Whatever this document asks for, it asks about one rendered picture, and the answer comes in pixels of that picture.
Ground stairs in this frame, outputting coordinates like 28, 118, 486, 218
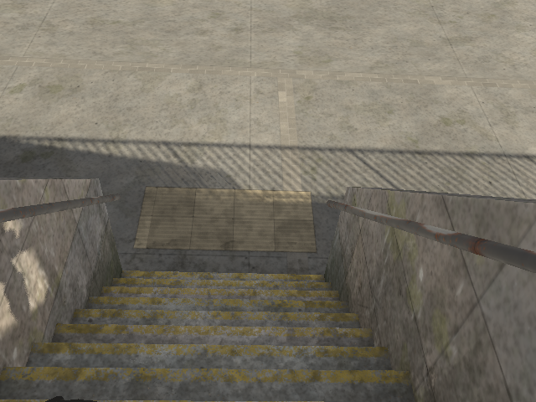
0, 271, 415, 402

